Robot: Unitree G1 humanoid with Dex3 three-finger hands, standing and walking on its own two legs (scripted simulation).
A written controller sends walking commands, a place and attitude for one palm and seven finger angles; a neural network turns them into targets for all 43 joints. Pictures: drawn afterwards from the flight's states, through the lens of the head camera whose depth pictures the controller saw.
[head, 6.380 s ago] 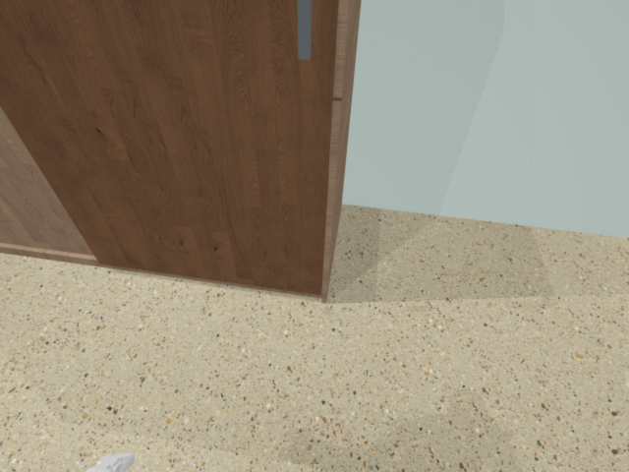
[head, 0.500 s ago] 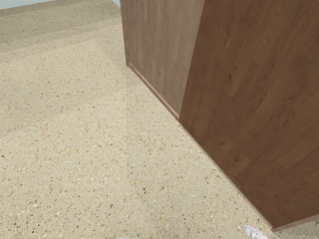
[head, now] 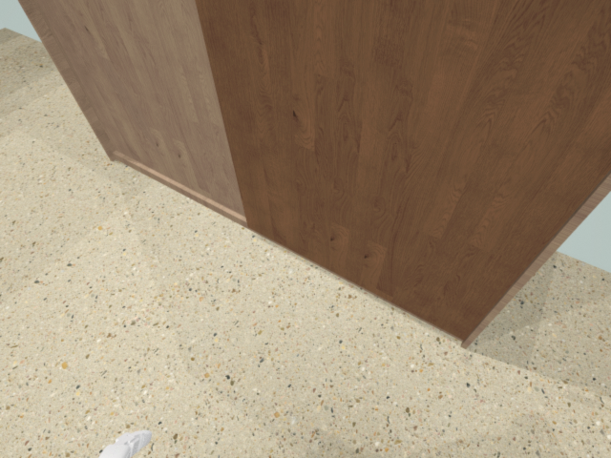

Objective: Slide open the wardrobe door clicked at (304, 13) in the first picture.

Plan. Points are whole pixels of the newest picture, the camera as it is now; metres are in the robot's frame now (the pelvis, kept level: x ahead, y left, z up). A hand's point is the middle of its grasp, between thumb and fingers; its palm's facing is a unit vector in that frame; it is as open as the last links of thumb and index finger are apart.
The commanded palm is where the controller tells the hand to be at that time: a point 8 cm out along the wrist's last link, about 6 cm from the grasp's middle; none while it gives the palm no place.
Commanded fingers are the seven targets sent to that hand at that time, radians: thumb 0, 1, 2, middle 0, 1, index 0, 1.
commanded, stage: turn to face it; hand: right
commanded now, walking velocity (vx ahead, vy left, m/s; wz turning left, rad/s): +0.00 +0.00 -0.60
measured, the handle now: out of the picture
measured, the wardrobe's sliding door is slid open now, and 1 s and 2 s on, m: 0.00 0.00 0.00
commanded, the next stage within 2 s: take the last steps up to it in 0.78 s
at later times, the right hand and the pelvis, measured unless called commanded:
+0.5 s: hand out of the picture +0.08 -0.24 -0.13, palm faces +0.25 +0.93 -0.26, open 7.4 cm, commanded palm none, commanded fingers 0.00 -0.90 -0.90 0.20 0.30 0.20 0.30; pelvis -0.02 +0.00 +0.02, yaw -16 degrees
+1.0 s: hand out of the picture -0.13 -0.14 -0.15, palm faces +0.53 +0.81 -0.24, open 7.4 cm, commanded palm none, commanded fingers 0.00 -0.90 -0.90 0.20 0.30 0.20 0.30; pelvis -0.04 +0.03 +0.02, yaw -29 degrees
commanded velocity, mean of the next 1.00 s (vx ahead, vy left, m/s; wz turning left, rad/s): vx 0.04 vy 0.01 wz -0.39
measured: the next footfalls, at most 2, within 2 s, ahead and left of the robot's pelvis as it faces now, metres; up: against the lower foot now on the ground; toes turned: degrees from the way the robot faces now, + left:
left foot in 0.60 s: +0.04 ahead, +0.13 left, +0.00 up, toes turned -19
right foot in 1.06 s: -0.09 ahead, -0.09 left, +0.00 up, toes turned -33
